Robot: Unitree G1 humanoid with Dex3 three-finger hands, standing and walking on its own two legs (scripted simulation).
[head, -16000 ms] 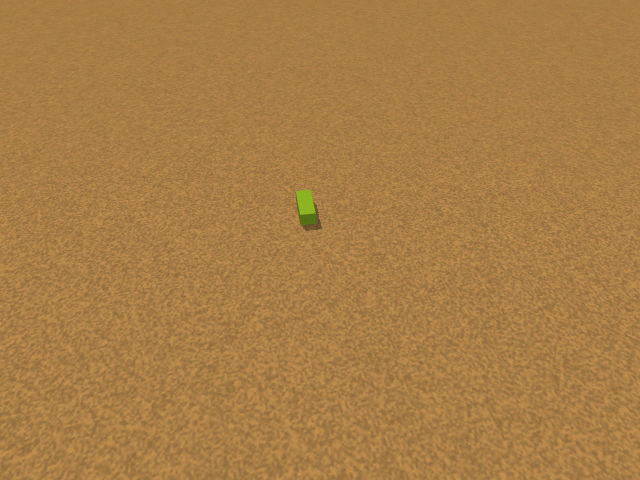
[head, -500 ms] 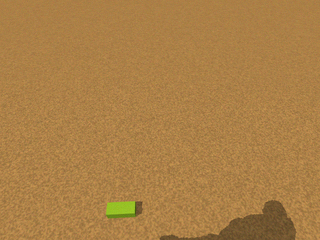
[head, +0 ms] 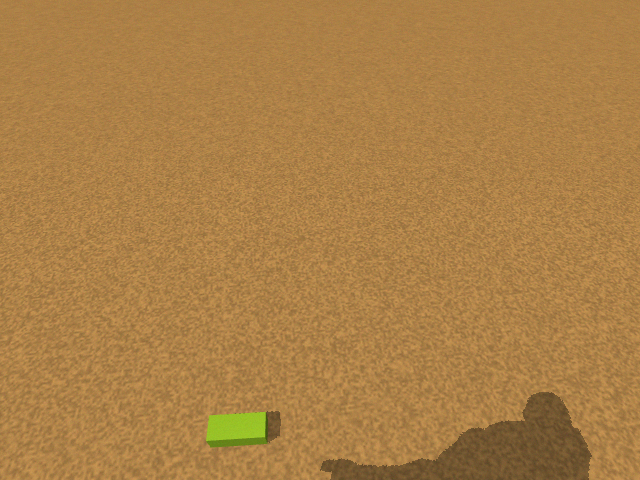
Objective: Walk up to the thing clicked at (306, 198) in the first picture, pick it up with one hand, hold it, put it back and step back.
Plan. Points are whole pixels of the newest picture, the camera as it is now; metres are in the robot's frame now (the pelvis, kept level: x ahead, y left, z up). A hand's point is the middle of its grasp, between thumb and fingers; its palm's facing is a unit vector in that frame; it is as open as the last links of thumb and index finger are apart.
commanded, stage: stand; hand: left
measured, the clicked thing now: (238, 429) +0.44 +0.25 -0.75
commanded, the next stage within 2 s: rise first in 1.62 s
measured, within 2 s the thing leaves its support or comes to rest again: neither
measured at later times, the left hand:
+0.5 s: hand out of the picture +0.09 +0.25 -0.15, palm faces -0.02 -0.93 -0.35, open 7.4 cm
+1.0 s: hand out of the picture +0.07 +0.26 -0.15, palm faces -0.02 -0.94 -0.35, open 7.4 cm
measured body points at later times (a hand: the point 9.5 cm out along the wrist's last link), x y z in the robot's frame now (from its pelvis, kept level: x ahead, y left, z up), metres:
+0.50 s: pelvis +0.01 +0.00 +0.00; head +0.03 -0.01 +0.45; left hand +0.09 +0.30 -0.13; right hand +0.10 -0.30 -0.13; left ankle +0.00 +0.14 -0.75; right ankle -0.03 -0.14 -0.75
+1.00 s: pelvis +0.00 +0.00 +0.00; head +0.01 +0.00 +0.45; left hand +0.08 +0.30 -0.13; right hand +0.07 -0.30 -0.13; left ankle +0.00 +0.14 -0.75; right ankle -0.03 -0.14 -0.75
